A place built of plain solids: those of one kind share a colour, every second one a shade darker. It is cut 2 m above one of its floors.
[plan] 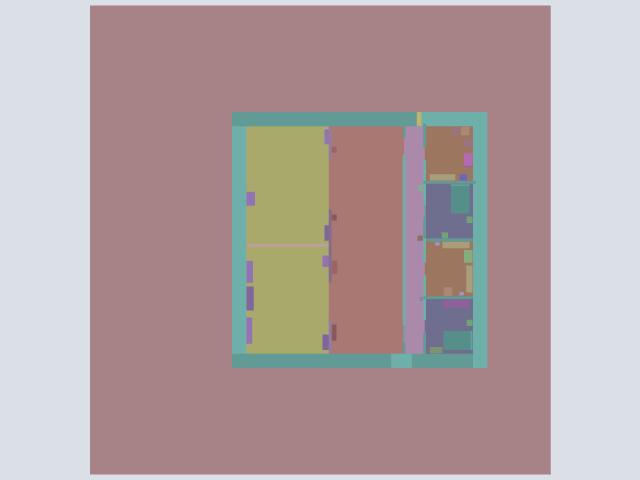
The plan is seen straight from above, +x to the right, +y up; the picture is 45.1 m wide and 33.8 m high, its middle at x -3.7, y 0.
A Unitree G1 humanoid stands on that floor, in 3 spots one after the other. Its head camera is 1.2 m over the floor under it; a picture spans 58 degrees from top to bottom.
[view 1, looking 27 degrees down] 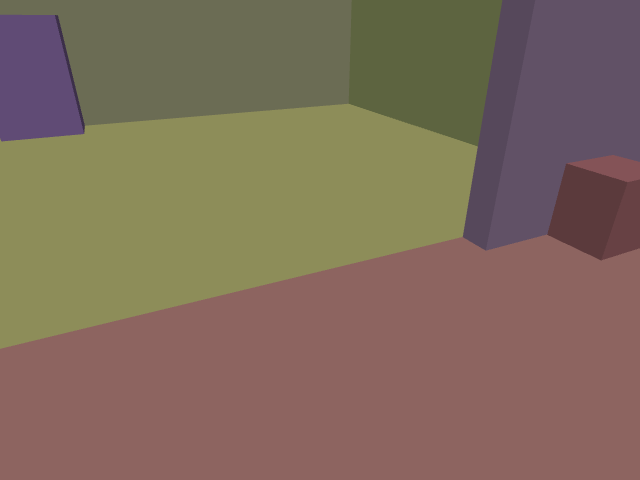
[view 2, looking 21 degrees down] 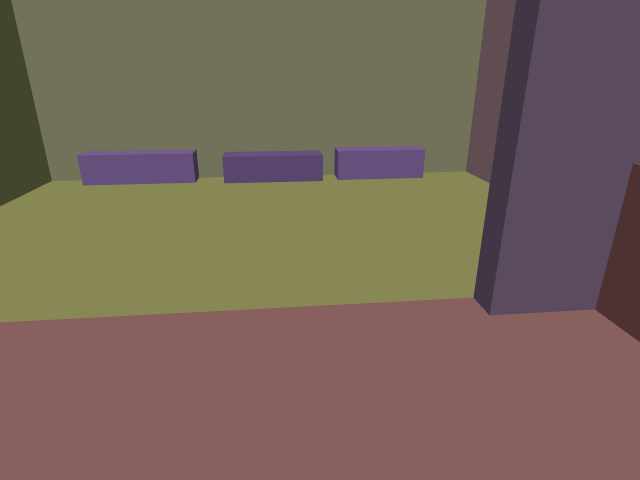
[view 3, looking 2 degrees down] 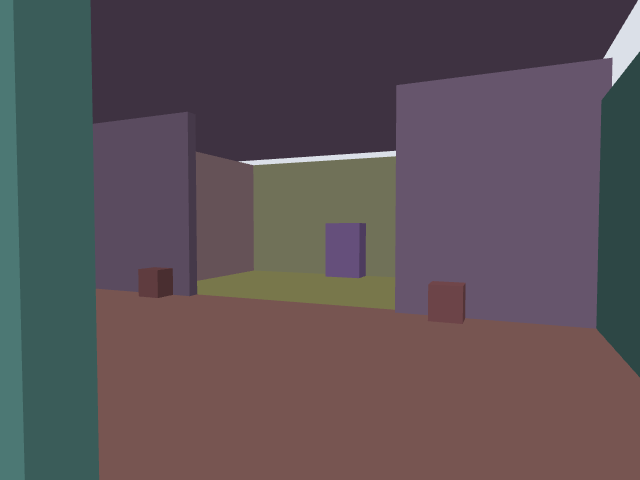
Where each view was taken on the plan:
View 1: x -1.28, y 3.83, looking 155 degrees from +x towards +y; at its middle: floor_lower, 3.19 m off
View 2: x -0.98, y -4.10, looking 174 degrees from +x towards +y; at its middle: floor_lower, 4.88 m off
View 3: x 2.94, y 7.00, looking -157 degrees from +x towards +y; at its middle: leaf_far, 12.84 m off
